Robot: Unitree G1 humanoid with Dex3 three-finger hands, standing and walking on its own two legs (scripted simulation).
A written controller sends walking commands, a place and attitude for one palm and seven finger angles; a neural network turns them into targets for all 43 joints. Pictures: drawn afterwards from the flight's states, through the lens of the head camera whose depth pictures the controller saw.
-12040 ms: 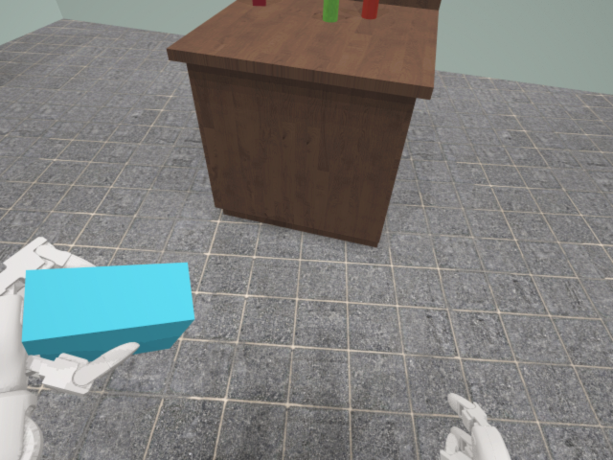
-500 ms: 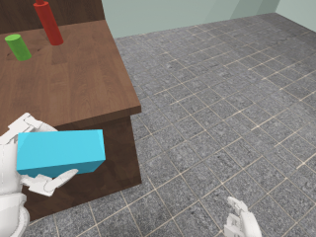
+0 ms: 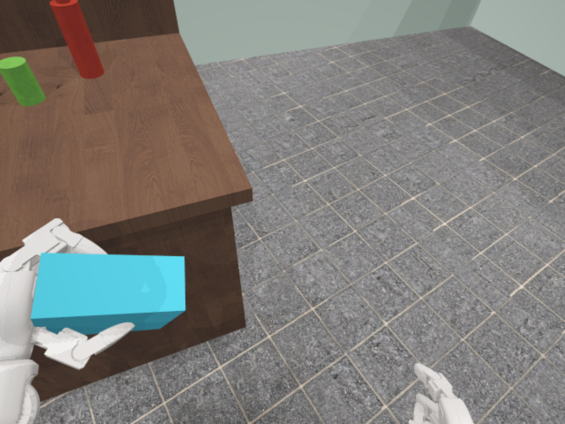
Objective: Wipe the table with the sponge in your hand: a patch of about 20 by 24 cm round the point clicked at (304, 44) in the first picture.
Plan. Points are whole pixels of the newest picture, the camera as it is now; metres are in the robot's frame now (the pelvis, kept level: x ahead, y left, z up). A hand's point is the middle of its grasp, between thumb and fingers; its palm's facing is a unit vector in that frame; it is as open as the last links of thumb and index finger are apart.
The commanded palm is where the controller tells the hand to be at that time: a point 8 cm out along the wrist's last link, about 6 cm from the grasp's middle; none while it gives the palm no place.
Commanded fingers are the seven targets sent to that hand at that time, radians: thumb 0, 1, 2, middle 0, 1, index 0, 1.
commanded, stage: come to a stop and stand still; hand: left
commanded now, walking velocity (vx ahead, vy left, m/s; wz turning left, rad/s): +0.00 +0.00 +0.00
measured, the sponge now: (132, 297) +0.23 +0.19 +0.12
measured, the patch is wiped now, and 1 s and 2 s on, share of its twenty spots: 0.00 0.00 0.00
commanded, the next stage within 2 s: look again from close up in 1.20 s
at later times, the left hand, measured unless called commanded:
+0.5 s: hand (60, 252) +0.26 +0.27 +0.16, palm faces +0.37 -0.85 -0.37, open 10.0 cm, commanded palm +0.19 +0.30 +0.18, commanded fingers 0.00 0.10 1.30 -1.20 -1.60 -1.20 -1.60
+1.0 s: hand (46, 265) +0.24 +0.27 +0.16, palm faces +0.41 -0.85 -0.34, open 10.0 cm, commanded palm +0.18 +0.30 +0.18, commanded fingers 0.00 0.10 1.30 -1.20 -1.60 -1.20 -1.60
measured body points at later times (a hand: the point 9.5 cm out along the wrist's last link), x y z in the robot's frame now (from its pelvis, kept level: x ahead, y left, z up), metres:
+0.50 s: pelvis +0.03 +0.02 +0.00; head +0.06 +0.04 +0.45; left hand +0.23 +0.31 +0.18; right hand +0.23 -0.20 -0.06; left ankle +0.01 +0.11 -0.74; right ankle +0.06 -0.11 -0.74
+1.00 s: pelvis +0.02 +0.02 +0.01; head +0.03 +0.03 +0.45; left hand +0.21 +0.31 +0.18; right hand +0.19 -0.19 -0.07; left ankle +0.01 +0.11 -0.74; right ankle +0.06 -0.11 -0.74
